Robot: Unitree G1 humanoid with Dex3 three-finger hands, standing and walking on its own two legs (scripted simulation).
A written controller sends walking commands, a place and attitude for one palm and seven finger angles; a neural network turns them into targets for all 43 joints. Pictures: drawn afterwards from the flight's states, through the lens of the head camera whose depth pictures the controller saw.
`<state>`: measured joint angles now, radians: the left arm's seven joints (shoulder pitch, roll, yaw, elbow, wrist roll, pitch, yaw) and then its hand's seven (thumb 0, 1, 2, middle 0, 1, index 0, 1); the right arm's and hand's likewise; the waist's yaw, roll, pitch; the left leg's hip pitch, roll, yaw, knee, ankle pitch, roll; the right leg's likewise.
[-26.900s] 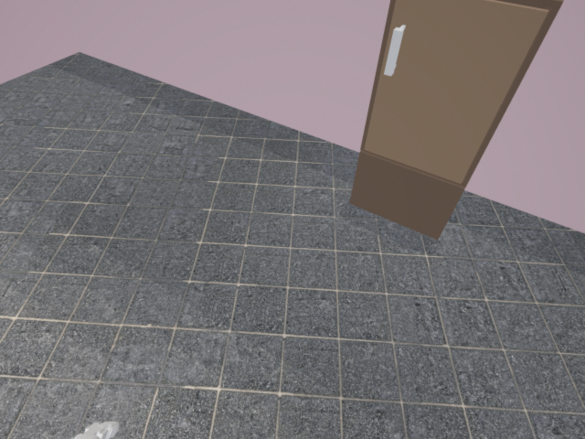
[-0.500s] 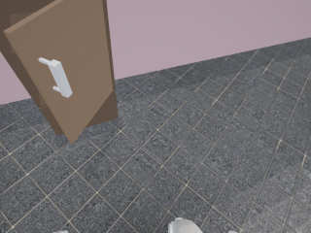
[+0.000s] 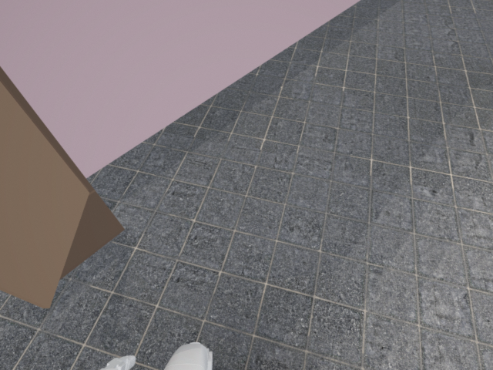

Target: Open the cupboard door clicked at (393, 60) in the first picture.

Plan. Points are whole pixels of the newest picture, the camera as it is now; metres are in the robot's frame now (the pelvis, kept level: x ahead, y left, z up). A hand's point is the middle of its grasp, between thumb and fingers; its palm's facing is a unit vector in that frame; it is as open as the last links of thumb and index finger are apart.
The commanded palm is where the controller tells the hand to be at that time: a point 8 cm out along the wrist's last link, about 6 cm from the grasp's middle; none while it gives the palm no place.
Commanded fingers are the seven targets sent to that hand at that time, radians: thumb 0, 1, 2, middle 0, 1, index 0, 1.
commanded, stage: walk to a spot facing it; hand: left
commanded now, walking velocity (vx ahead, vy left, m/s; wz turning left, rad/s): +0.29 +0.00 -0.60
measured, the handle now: out of the picture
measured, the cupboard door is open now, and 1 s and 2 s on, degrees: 45 45 45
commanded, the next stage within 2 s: turn to face it in 1.58 s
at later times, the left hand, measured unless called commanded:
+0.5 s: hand (163, 289) +0.28 +0.20 -0.17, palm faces -0.30 -0.94 -0.14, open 7.4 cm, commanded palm none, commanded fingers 0.00 0.90 0.90 -0.20 -0.30 -0.20 -0.30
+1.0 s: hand (227, 219) +0.45 +0.07 -0.16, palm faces -0.45 -0.86 -0.24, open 7.3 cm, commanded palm none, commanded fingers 0.00 0.90 0.90 -0.20 -0.30 -0.20 -0.30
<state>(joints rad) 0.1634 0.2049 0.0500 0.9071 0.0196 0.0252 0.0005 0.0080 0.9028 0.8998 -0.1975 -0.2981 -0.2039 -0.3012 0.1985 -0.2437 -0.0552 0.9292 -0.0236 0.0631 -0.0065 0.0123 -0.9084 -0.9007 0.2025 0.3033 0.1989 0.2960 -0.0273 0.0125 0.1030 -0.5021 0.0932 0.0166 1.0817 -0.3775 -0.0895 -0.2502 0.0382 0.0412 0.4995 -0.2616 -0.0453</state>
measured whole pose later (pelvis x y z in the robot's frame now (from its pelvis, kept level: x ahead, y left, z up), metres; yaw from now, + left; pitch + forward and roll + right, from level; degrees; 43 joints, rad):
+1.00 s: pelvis +0.35 -0.10 +0.00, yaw -31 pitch +1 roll +2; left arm 0.33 0.17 0.05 1.02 0.01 -0.07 0.00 0.01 0.92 0.90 -0.20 -0.30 -0.20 -0.30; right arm 0.13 -0.18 -0.04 0.94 -0.02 -0.02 0.00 0.01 -0.91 -0.90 0.20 0.30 0.20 0.30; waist 0.00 0.01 0.06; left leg -0.67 0.13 0.00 1.02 -0.18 -0.06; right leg -0.07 0.11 0.00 0.34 -0.29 -0.13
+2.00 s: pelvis +0.66 -0.34 +0.00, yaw -45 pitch +1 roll +1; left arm 0.10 0.13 0.03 0.96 0.00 -0.04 0.03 -0.02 0.94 0.90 -0.20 -0.30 -0.21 -0.30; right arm 0.29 -0.12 -0.02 1.04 -0.01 0.04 -0.02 0.01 -0.91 -0.90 0.20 0.30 0.20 0.30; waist -0.07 0.00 0.05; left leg -0.49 0.10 0.01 1.07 -0.40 -0.06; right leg -0.24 0.00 -0.22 0.46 -0.25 -0.11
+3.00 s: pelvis +0.69 -0.39 -0.02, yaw -8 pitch +1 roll +1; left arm 0.27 0.22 0.05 0.91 0.02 0.01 0.02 0.01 0.91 0.90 -0.20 -0.30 -0.21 -0.30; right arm 0.06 -0.25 -0.06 0.89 -0.02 0.06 0.03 0.01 -0.91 -0.90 0.20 0.30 0.20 0.30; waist 0.02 -0.04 0.12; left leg -0.31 0.01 0.11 0.60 -0.29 -0.03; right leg -0.23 -0.16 -0.29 0.67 -0.43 0.01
